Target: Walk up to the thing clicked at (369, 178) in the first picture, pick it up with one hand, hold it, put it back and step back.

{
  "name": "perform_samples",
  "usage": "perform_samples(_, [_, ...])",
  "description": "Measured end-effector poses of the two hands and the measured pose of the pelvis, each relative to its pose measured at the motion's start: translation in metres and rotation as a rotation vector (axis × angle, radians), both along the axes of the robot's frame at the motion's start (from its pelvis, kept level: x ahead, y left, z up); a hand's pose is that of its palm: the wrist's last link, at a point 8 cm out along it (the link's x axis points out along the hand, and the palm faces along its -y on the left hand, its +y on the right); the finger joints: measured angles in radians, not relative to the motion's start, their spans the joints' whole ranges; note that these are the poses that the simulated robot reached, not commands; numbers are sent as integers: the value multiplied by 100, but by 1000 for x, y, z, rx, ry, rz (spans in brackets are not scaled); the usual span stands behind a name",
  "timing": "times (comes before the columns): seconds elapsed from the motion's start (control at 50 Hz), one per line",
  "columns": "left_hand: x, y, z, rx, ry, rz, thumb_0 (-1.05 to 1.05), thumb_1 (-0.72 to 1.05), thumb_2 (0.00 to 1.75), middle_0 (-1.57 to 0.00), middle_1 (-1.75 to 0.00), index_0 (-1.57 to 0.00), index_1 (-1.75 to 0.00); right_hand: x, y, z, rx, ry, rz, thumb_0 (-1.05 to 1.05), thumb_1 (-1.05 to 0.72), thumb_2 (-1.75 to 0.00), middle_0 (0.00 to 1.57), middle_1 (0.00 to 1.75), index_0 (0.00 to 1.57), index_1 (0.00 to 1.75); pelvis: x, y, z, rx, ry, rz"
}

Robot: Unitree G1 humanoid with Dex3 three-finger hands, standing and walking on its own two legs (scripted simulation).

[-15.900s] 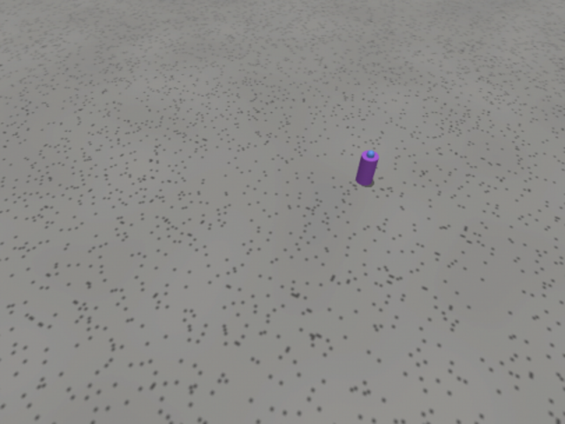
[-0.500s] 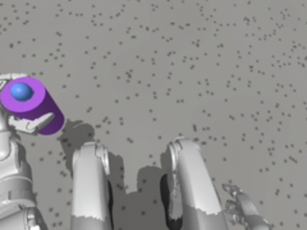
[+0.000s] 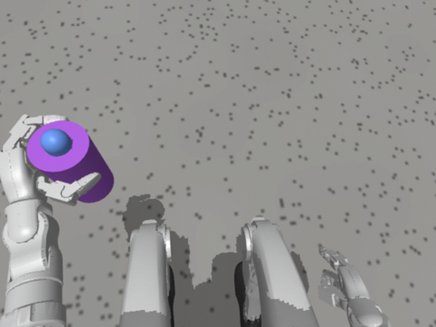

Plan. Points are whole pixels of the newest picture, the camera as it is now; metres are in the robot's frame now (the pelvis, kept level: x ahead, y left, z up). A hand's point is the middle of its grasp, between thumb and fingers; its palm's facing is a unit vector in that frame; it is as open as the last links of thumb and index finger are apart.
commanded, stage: lift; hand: left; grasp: from the side
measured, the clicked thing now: (75, 163) +0.39 +0.24 -0.03
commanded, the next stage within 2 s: hold in 1.64 s
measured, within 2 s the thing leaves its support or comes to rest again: neither
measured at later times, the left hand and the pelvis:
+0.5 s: hand (13, 139) +0.36 +0.23 +0.14, palm faces +0.28 -0.96 -0.06, open 11.5 cm; pelvis +0.03 +0.01 +0.14, yaw +3 degrees
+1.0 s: hand out of the picture +0.35 +0.21 +0.20, palm faces +0.28 -0.96 -0.05, open 11.5 cm; pelvis +0.04 +0.00 +0.20, yaw +4 degrees
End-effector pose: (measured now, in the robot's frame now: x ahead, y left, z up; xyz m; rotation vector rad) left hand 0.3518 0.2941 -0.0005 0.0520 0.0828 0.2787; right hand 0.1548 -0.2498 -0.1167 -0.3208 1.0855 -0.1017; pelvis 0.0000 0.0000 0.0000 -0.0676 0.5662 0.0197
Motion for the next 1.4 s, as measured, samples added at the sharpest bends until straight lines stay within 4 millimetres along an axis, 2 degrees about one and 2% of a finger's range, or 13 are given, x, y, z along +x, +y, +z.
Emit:
perform_samples(0.14, [-10, -10, 52, -6, 29, -9, 0, -57, 106, -63, -102, -64, -102, 10, 7, 51, 15, -46, -27, 1, -92, -90, 20, 30, 20, 30, 11, 3, 46, 2, -46, 8])
perform_samples(0.32, [-30, -13, 100, -34, 64, 42, 0, -57, 105, -64, -101, -65, -101, 25, 16, 116, 10, -108, -4, 1, -91, -90, 20, 30, 20, 30, 24, 4, 101, 10, -120, 29])
perform_samples(0.44, [-31, -15, 131, -5, 58, 16, 0, -57, 105, -64, -100, -65, -100, 34, 20, 148, 3, -151, 24, 1, -91, -90, 20, 30, 20, 30, 27, 5, 126, 11, -172, 43])
perform_samples(0.56, [-29, -21, 163, -21, 20, 8, 0, -57, 105, -65, -100, -65, -100, 35, 24, 172, 16, -170, 31, 1, -91, -90, 20, 30, 20, 30, 31, 7, 149, 16, -221, 50])
perform_samples(0.72, [-27, -29, 193, -18, 7, -4, 0, -57, 105, -65, -99, -66, -99, 29, 28, 192, 40, -157, 24, 1, -91, -90, 20, 30, 20, 30, 35, 7, 173, 27, -270, 52])
perform_samples(0.88, [-30, -35, 200, -18, 42, -2, 0, -57, 104, -65, -99, -66, -99, 25, 28, 203, 50, -136, 27, 1, -91, -90, 20, 30, 20, 30, 38, 5, 187, 38, -300, 51])
perform_samples(1.02, [-32, -41, 210, -32, 43, 19, 0, -57, 104, -65, -99, -66, -99, 30, 26, 214, 43, -132, 37, 1, -92, -90, 20, 30, 20, 30, 44, 2, 198, 44, -324, 55])
perform_samples(1.24, [-20, -46, 234, -27, 23, 20, 0, -56, 103, -65, -99, -65, -99, 42, 22, 233, 34, -160, 33, 1, -91, -90, 20, 30, 20, 30, 54, -1, 213, 50, -365, 56])
perform_samples(1.4, [-13, -49, 241, -34, 17, 14, 0, -55, 103, -64, -100, -65, -100, 44, 19, 239, 38, -145, 26, 1, -91, -90, 20, 30, 20, 30, 59, -3, 221, 55, -381, 54])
